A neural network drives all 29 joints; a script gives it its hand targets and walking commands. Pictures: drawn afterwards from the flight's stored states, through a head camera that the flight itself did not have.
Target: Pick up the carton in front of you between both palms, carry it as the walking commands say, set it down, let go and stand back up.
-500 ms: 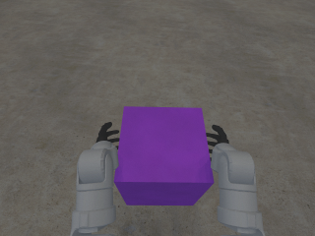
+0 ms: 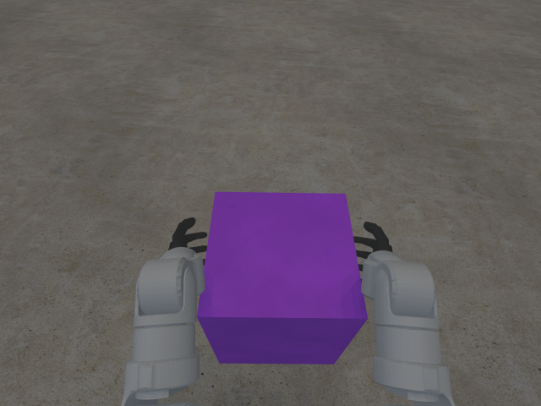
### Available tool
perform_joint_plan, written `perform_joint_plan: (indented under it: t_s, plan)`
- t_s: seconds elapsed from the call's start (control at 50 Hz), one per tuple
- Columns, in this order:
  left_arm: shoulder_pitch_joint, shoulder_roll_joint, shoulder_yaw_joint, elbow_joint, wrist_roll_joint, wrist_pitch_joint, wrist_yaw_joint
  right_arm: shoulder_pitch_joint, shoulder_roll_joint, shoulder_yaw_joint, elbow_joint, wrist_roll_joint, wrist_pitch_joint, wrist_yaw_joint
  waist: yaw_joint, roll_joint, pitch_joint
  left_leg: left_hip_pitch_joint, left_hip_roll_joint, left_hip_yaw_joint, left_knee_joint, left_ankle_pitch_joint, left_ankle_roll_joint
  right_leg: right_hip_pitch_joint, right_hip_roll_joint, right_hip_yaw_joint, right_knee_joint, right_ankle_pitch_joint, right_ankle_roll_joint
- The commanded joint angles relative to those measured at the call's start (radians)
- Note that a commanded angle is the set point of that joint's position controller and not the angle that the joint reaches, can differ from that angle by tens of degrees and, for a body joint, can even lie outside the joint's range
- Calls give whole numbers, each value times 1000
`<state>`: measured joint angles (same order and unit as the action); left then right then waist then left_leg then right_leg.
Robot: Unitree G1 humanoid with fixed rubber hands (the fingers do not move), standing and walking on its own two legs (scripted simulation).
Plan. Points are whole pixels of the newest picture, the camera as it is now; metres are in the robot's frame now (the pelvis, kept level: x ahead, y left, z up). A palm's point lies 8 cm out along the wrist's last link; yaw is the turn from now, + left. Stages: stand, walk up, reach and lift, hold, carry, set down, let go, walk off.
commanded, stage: carry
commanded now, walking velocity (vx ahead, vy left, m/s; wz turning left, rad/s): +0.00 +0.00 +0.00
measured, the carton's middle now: (278, 283) +0.32 +0.00 -0.01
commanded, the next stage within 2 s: hold in 1.12 s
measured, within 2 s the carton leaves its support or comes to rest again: neither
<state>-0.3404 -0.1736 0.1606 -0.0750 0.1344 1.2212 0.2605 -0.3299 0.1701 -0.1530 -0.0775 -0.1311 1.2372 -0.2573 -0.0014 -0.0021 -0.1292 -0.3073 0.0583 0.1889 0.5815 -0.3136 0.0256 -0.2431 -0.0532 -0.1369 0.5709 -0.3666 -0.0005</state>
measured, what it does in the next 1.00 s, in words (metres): shifts its weight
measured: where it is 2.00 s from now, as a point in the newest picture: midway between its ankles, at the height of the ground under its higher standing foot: outside the picture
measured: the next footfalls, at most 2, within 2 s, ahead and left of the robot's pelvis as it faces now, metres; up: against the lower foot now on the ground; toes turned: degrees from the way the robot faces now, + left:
none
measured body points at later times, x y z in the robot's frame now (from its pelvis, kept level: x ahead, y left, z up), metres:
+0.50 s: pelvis -0.03 +0.00 +0.00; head -0.07 +0.00 +0.45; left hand +0.26 +0.15 +0.05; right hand +0.26 -0.15 +0.05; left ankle +0.00 +0.10 -0.73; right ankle -0.04 -0.11 -0.73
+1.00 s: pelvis -0.05 +0.00 +0.00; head -0.08 +0.00 +0.45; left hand +0.25 +0.15 +0.04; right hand +0.25 -0.15 +0.04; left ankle +0.00 +0.10 -0.73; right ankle -0.04 -0.11 -0.73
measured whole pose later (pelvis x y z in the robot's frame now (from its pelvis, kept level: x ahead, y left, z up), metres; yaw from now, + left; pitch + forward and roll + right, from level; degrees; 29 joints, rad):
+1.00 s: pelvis -0.05 +0.00 +0.00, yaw +0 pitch +2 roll +0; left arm -0.25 -0.15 0.19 0.24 0.26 0.70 0.04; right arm -0.24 0.15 -0.19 0.24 -0.26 0.72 -0.04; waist 0.00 0.00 -0.12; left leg -0.34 0.06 0.18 0.51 -0.20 0.04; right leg -0.28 -0.05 -0.15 0.53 -0.27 -0.01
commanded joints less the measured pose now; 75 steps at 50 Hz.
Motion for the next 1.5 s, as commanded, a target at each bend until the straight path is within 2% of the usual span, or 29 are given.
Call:
perform_joint_plan:
  t_s: [0.0, 0.16, 0.26, 0.38, 0.6, 0.72, 0.8, 0.88, 0.96, 1.1, 1.12, 1.14, 1.16, 1.22, 1.3, 1.42, 1.46, 1.48]
  plan:
    - [-547, -1059, -662, -24, -456, 4, -447, -595, 1050, 662, -62, 459, -18, 439, 0, -1, -302, 160, 115, -114, -43, 454, 1, 80, -112, 90, -47, 477, -14]
    - [-516, -1096, -657, 66, -427, -34, -471, -568, 1084, 659, 22, 439, -52, 466, 0, 3, -236, 130, 117, -126, -94, 336, 2, 42, -111, 95, -96, 326, -19]
    - [-514, -1109, -659, 116, -406, -110, -490, -565, 1092, 658, 72, 419, -125, 485, 0, 2, -217, 122, 117, -130, -118, 281, 3, 29, -110, 101, -119, 268, -23]
    - [-484, -1096, -660, 124, -381, -207, -498, -540, 1078, 653, 85, 389, -224, 492, -1, 2, -233, 125, 116, -133, -132, 252, 7, 32, -108, 105, -130, 238, -28]
    - [-383, -1024, -588, 211, -250, -420, -510, -433, 1020, 591, 184, 263, -439, 508, 0, 7, -229, 110, 118, -142, -143, 238, 8, 17, -108, 104, -134, 213, -25]
    - [-395, -946, -498, 258, -139, -533, -493, -447, 934, 492, 235, 144, -558, 489, -1, 6, -228, 107, 116, -143, -148, 220, 9, 5, -106, 103, -141, 192, -27]
    - [-408, -932, -463, 307, -107, -584, -492, -458, 916, 457, 279, 112, -609, 488, -1, 6, -235, 105, 116, -145, -149, 208, 10, 4, -105, 106, -143, 187, -30]
    - [-398, -943, -486, 302, -115, -589, -491, -447, 930, 481, 270, 122, -613, 487, 0, 7, -250, 109, 116, -146, -146, 217, 9, 8, -105, 106, -138, 196, -30]
    - [-359, -944, -533, 255, -144, -548, -485, -410, 931, 530, 218, 155, -572, 482, 1, 7, -256, 107, 116, -146, -142, 236, 8, 9, -105, 105, -133, 211, -29]
    - [-347, -919, -522, 242, -141, -526, -480, -397, 906, 520, 207, 152, -550, 477, 0, 6, -225, 86, 115, -145, -152, 212, 5, -10, -106, 106, -139, 195, -28]
    - [-291, -947, -508, 221, -139, -520, -491, -349, 946, 505, 206, 147, -545, 490, 10, -46, -117, 301, -131, -264, -169, 391, 15, 72, 123, 227, -195, 356, -47]
    - [-282, -943, -515, 195, -135, -528, -488, -367, 926, 509, 165, 139, -558, 495, 12, -10, -168, 363, -115, -281, -171, 404, 17, 72, 110, 252, -193, 392, -47]
    - [-323, -947, -522, 189, -133, -530, -489, -384, 938, 512, 175, 138, -561, 496, 3, -23, -172, 377, -113, -284, -173, 389, 14, 73, 113, 244, -200, 352, -46]
    - [-326, -942, -522, 193, -133, -534, -487, -377, 921, 501, 191, 137, -570, 491, 3, -9, -146, 410, -113, -285, -175, 385, 5, 83, 117, 253, -215, 328, -50]
    - [-345, -928, -512, 207, -122, -532, -488, -391, 907, 474, 221, 124, -576, 492, -1, 6, -97, 414, -112, -280, -183, 285, 3, 50, 106, 256, -232, 227, -59]
    - [-387, -941, -489, 259, -113, -528, -508, -442, 926, 448, 277, 114, -581, 504, 2, -2, -43, 396, -109, -287, -189, 138, -1, 4, 90, 260, -248, 88, -69]
    - [-403, -943, -479, 280, -114, -528, -516, -458, 936, 440, 294, 113, -583, 506, 0, -21, -43, 387, -107, -293, -190, 101, -4, 9, 85, 262, -253, 56, -71]
    - [-412, -955, -478, 290, -112, -529, -519, -477, 940, 443, 297, 114, -585, 510, 5, -8, -35, 386, -109, -289, -191, 86, -3, -9, 83, 261, -252, 39, -70]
